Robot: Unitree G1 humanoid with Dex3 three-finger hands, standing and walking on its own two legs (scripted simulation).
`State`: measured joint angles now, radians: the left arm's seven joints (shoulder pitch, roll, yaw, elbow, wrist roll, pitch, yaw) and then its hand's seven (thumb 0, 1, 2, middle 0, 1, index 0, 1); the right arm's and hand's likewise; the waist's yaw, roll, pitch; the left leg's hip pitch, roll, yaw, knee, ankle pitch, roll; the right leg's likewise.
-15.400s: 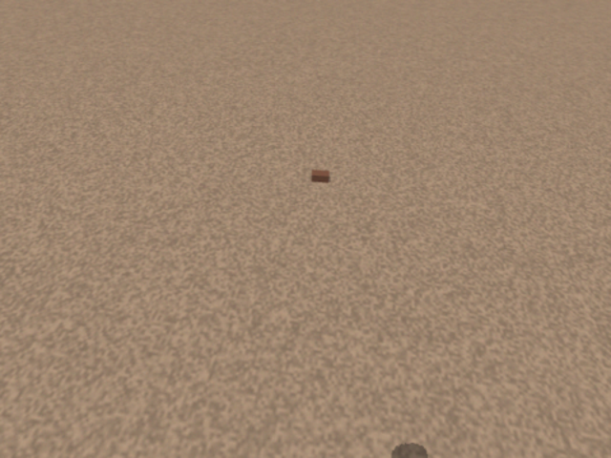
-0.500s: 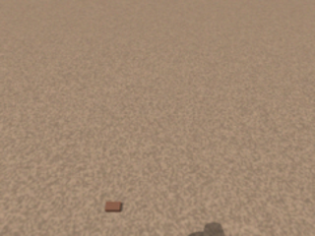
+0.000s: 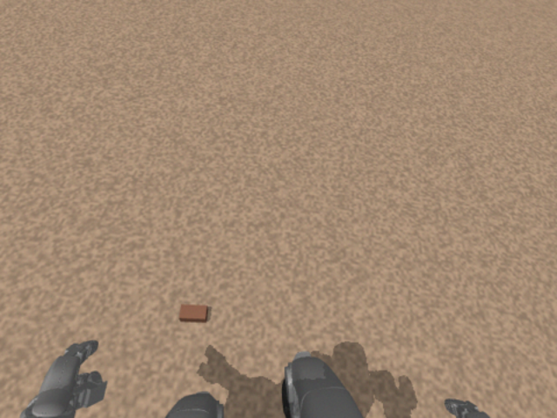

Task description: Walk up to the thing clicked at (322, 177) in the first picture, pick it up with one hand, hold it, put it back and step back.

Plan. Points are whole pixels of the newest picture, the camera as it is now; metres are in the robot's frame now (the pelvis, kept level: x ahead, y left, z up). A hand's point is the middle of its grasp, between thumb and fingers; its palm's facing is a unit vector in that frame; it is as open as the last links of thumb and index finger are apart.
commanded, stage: walk up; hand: left
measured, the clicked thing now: (193, 313) +0.48 +0.19 -0.72
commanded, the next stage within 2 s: stand in 1.30 s
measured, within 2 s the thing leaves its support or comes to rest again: neither
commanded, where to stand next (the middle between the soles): +0.07 -0.03 m, yaw -3 degrees
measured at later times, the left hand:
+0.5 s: hand out of the picture +0.02 +0.25 -0.09, palm faces -0.05 -0.87 -0.48, open 7.4 cm
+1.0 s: hand out of the picture +0.11 +0.24 -0.14, palm faces -0.06 -0.90 -0.44, open 7.4 cm
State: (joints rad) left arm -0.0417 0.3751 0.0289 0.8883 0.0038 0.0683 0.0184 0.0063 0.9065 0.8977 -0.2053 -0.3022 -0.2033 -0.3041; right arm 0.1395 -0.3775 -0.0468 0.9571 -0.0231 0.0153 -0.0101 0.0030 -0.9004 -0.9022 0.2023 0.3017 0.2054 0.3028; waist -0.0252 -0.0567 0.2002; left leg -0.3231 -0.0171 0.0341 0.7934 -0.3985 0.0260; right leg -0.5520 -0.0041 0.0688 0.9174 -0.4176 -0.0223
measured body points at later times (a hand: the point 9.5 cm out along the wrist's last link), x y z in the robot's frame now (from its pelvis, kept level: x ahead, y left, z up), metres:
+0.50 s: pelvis +0.01 -0.05 +0.03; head +0.00 -0.08 +0.48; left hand +0.02 +0.29 -0.06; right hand +0.04 -0.39 -0.10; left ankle +0.09 +0.10 -0.64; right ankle -0.03 -0.16 -0.70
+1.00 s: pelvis +0.02 -0.03 +0.00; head +0.06 -0.05 +0.44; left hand +0.11 +0.28 -0.11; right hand +0.16 -0.34 -0.12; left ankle +0.14 +0.09 -0.70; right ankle +0.03 -0.14 -0.71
